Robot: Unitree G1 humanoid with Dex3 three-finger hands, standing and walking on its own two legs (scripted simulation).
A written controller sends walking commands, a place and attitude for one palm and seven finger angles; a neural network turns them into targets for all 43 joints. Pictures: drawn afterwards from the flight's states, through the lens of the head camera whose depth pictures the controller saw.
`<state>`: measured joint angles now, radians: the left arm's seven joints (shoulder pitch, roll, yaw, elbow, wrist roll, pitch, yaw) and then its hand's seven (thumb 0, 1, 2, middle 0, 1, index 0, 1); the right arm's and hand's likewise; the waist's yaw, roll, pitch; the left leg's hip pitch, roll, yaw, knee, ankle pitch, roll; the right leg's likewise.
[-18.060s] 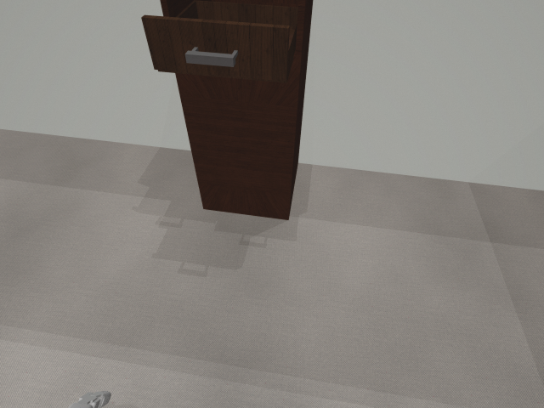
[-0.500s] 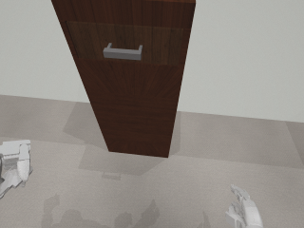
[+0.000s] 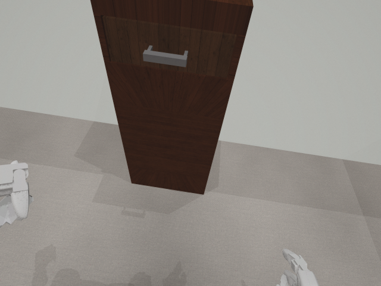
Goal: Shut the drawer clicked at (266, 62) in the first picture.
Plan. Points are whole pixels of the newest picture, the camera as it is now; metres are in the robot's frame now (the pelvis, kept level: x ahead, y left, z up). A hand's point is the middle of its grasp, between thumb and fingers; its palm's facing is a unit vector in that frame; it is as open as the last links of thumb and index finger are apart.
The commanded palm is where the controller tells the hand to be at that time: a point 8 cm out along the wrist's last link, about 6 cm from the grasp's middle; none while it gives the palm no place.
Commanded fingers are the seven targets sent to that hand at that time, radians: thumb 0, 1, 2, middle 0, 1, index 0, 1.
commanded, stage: step back with the hand held close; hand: left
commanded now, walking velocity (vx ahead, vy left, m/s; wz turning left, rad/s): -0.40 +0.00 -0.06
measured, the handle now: (166, 54) +0.71 +0.11 +0.11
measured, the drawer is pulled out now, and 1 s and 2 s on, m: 0.00 0.00 0.00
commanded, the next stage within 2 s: stop stepping back and stand still in 0.44 s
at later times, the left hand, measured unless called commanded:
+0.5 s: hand out of the picture +0.09 +0.23 +0.16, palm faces +0.29 -0.85 -0.43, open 3.2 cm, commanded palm +0.02 +0.27 +0.18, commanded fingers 0.00 0.90 0.90 -1.40 -1.60 -1.40 -1.60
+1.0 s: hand out of the picture -0.04 +0.24 +0.18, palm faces +0.30 -0.85 -0.44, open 3.3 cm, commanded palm -0.09 +0.29 +0.18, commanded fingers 0.00 0.90 0.90 -1.40 -1.60 -1.40 -1.60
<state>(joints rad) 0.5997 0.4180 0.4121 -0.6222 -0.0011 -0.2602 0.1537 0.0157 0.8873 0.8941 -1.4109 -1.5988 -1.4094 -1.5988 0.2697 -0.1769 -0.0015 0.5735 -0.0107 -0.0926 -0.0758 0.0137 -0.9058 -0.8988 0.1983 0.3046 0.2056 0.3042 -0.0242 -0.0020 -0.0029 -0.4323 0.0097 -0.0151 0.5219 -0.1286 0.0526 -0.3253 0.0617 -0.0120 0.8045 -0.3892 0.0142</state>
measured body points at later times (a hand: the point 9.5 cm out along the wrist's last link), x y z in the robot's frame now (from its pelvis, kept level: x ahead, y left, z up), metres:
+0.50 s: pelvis -0.12 +0.00 -0.01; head -0.12 +0.02 +0.44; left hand +0.06 +0.28 +0.19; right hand +0.06 -0.26 -0.05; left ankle +0.05 +0.07 -0.73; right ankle -0.17 -0.11 -0.73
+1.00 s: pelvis -0.23 +0.02 +0.01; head -0.25 +0.04 +0.46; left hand -0.06 +0.28 +0.20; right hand -0.10 -0.19 -0.07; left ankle -0.20 +0.12 -0.73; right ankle -0.22 -0.08 -0.70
